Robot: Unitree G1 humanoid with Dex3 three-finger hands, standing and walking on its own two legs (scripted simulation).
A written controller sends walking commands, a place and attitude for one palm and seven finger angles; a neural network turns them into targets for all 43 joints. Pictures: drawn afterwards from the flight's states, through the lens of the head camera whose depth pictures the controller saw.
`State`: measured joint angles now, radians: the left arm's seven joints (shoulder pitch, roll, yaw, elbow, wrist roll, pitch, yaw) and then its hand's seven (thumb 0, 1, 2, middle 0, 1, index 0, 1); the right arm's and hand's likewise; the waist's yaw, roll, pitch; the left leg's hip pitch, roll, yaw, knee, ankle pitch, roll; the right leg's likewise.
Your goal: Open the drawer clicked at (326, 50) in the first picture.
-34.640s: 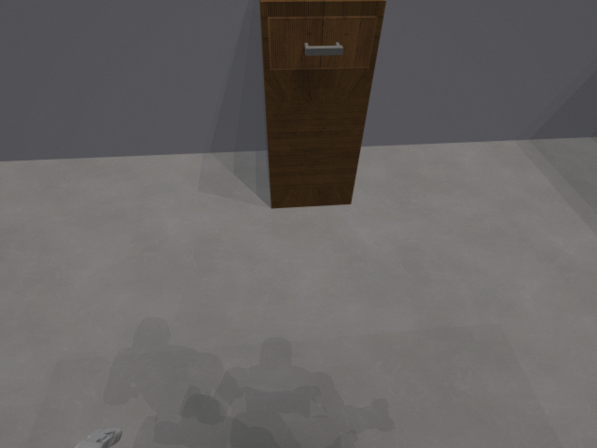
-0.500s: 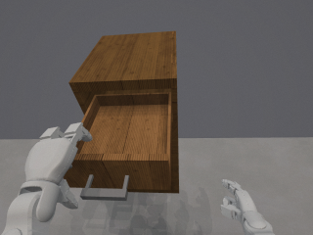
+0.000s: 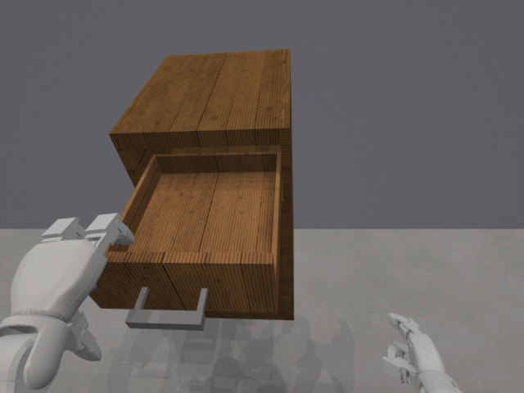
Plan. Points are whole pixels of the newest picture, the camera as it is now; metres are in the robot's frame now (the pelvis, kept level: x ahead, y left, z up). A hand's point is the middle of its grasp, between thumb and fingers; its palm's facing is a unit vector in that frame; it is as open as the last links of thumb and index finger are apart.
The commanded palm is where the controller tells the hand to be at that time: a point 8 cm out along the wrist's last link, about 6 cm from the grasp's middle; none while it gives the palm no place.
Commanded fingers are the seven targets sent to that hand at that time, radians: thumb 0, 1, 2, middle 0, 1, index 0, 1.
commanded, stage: draw the hand back to the body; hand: left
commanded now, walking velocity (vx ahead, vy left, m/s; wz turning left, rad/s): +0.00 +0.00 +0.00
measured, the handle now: (169, 306) +0.24 +0.21 +0.00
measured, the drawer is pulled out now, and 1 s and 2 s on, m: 0.30 0.30 0.30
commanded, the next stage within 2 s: step back with the hand held close in 1.08 s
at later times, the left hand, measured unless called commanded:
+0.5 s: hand (85, 258) +0.20 +0.24 +0.18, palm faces +0.42 -0.83 -0.36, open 12.0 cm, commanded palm +0.15 +0.28 +0.19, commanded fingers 0.00 0.27 0.63 -0.25 -0.70 -0.25 -0.70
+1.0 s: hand (81, 271) +0.19 +0.25 +0.17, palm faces +0.44 -0.81 -0.37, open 7.9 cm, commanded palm +0.14 +0.29 +0.19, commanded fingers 0.00 0.90 0.90 -0.20 -0.30 -0.20 -0.30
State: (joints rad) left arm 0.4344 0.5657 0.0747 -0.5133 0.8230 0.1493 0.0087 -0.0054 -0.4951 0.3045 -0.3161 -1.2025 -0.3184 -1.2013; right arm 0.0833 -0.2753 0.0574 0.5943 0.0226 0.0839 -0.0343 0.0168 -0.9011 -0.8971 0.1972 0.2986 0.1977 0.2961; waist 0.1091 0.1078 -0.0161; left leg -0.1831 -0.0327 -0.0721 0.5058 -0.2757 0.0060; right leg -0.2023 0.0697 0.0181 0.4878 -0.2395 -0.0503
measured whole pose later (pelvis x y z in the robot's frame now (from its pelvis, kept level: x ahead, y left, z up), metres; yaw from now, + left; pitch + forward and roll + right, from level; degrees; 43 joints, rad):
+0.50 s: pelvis +0.02 +0.01 +0.00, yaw +2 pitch -4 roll +0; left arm 0.48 0.34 0.28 -0.52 -0.06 -0.10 0.12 -0.01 -0.07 0.49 -0.27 -0.92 -0.28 -0.92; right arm 0.19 -0.20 0.06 0.65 0.00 -0.14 -0.07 0.02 -0.90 -0.90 0.20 0.30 0.20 0.30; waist 0.05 0.04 0.02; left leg -0.11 -0.05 -0.09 0.47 -0.29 0.02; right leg -0.12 0.05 0.00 0.45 -0.25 -0.04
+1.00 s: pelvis +0.02 +0.00 +0.00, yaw +2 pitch -4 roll +0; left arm 0.51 0.32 0.29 -0.49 -0.06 -0.07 0.12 0.01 0.77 0.85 -0.21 -0.38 -0.22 -0.38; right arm 0.16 -0.21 0.04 0.64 0.00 -0.13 -0.08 0.02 -0.90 -0.90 0.20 0.30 0.20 0.30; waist 0.06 0.06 0.01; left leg -0.12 -0.04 -0.10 0.46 -0.27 0.01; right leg -0.12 0.06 -0.01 0.43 -0.24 -0.05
